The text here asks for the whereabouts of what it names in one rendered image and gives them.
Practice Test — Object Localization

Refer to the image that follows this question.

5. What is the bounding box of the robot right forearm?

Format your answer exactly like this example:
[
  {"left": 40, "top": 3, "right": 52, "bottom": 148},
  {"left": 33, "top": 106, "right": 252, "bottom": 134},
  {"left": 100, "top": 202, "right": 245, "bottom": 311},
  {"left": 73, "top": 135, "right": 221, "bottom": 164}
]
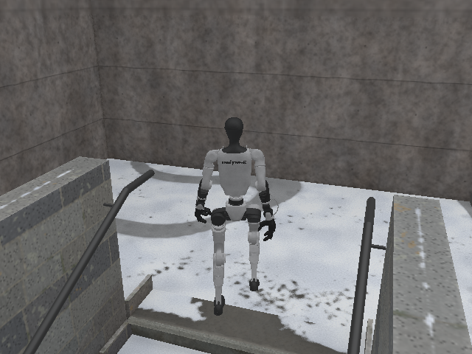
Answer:
[{"left": 259, "top": 180, "right": 274, "bottom": 221}]

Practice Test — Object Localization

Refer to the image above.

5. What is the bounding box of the robot left forearm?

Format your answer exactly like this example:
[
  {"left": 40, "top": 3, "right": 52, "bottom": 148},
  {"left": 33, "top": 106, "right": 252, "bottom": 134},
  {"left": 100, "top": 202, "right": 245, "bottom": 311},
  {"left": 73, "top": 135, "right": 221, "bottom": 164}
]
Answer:
[{"left": 195, "top": 179, "right": 209, "bottom": 210}]

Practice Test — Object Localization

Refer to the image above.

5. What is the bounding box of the left robot foot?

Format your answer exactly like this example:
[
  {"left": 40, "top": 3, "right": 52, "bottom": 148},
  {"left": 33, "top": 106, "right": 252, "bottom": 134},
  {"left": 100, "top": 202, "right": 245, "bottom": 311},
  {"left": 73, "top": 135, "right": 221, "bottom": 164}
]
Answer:
[{"left": 214, "top": 295, "right": 225, "bottom": 316}]

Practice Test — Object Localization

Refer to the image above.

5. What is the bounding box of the right robot hand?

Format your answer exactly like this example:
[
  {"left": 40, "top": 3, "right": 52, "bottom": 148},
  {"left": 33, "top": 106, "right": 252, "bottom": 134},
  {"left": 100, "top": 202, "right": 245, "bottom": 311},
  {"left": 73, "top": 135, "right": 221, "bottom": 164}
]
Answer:
[{"left": 258, "top": 219, "right": 276, "bottom": 241}]

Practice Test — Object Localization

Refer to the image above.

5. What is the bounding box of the robot left upper arm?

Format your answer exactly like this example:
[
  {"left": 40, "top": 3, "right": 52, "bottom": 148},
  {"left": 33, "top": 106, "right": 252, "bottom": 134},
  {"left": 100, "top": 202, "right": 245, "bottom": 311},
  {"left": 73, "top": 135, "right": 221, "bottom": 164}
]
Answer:
[{"left": 201, "top": 149, "right": 219, "bottom": 190}]

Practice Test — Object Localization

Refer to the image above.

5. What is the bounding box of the right robot foot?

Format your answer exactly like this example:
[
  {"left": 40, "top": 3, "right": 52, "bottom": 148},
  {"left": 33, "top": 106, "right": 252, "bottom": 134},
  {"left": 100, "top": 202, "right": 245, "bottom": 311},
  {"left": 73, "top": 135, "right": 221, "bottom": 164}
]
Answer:
[{"left": 249, "top": 278, "right": 260, "bottom": 291}]

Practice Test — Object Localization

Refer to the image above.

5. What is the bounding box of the robot right upper arm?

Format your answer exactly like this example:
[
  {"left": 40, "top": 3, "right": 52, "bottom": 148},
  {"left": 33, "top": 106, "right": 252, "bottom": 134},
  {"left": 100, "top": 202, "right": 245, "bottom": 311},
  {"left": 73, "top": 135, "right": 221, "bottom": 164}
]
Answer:
[{"left": 250, "top": 148, "right": 266, "bottom": 191}]

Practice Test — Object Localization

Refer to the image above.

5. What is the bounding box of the left robot hand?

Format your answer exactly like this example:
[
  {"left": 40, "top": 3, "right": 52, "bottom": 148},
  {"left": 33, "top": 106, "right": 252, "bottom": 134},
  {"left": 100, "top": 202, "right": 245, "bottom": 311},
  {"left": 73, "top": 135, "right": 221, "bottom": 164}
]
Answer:
[{"left": 195, "top": 207, "right": 212, "bottom": 223}]

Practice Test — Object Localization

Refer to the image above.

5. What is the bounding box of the robot foot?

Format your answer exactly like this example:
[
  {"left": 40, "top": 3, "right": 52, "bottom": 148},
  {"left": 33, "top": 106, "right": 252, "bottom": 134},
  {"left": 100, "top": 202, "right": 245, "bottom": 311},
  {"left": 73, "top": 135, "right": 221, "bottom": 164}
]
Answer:
[
  {"left": 249, "top": 278, "right": 260, "bottom": 291},
  {"left": 214, "top": 295, "right": 225, "bottom": 316}
]

